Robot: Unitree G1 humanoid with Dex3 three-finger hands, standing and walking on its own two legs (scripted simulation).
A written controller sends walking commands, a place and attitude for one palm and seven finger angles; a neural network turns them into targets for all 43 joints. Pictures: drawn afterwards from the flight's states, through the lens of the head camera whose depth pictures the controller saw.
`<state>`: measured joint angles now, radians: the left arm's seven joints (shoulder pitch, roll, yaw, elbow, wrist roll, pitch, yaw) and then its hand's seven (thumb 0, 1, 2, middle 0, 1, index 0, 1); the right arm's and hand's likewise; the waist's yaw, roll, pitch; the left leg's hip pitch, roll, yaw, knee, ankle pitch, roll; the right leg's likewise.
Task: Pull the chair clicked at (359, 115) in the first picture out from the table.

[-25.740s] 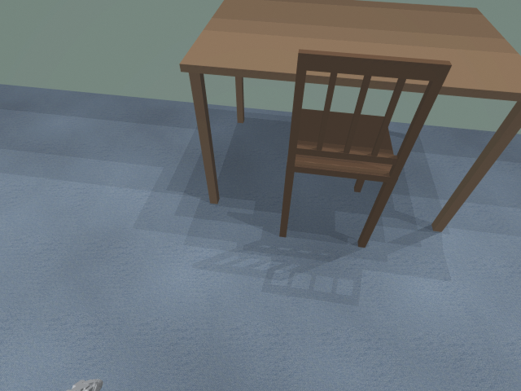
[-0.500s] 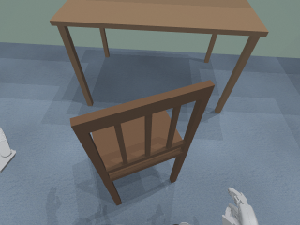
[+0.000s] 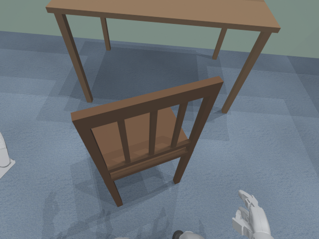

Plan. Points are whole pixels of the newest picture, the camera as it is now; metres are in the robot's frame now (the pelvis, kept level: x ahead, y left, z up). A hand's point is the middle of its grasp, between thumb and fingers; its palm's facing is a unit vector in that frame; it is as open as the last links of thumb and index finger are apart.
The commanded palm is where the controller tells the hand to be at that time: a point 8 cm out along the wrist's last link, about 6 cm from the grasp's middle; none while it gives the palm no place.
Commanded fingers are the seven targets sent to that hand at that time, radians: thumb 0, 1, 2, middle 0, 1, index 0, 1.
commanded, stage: step back with the hand held close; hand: left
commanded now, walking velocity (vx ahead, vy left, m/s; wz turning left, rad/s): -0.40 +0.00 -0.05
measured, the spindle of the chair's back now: (152, 134) +0.43 +0.03 -0.08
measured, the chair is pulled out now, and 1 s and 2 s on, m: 0.56 0.56 0.56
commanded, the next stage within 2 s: stop stepping back and stand still in 0.34 s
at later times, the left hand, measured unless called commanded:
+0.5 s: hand (18, 237) +0.12 +0.19 +0.18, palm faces +0.24 -0.77 -0.59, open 7.4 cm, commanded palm +0.05 +0.25 +0.19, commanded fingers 0.00 0.90 0.90 -0.20 -0.30 -0.20 -0.30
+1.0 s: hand out of the picture +0.03 +0.22 +0.17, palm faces +0.45 -0.79 -0.41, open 7.5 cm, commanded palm -0.02 +0.26 +0.19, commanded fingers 0.00 0.90 0.90 -0.20 -0.30 -0.20 -0.30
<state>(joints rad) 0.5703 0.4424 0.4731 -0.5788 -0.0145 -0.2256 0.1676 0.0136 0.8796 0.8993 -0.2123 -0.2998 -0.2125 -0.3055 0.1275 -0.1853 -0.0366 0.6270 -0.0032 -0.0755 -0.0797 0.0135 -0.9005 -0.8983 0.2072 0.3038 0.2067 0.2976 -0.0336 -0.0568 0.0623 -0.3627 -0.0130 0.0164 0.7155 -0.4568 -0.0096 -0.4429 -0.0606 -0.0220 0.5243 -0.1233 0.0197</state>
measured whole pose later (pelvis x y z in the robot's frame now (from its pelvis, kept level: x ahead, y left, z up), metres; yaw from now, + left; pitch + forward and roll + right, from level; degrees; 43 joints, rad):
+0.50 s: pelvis -0.11 -0.04 +0.01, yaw -4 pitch +3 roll +0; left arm 0.64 0.47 0.47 -0.60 -0.04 -0.26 0.13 0.01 0.88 0.90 -0.21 -0.30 -0.21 -0.31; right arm 0.15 -0.18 -0.03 0.64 0.02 -0.11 -0.05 0.01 -0.90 -0.90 0.21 0.30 0.21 0.30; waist -0.02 -0.02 0.08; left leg -0.49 0.01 0.01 0.91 -0.46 -0.03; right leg -0.30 -0.04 -0.01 0.50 -0.24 0.01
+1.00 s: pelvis -0.17 -0.04 +0.01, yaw -2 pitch -3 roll -1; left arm 0.51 0.37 0.40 -0.46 -0.01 -0.20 0.17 0.02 0.88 0.90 -0.21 -0.30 -0.21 -0.30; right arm 0.24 -0.19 0.00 0.67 0.00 -0.12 -0.07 0.01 -0.90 -0.90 0.21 0.30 0.21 0.30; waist 0.00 -0.01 0.02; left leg -0.29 0.01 -0.01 0.60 -0.37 0.03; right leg -0.29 -0.02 -0.05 0.50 -0.22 0.00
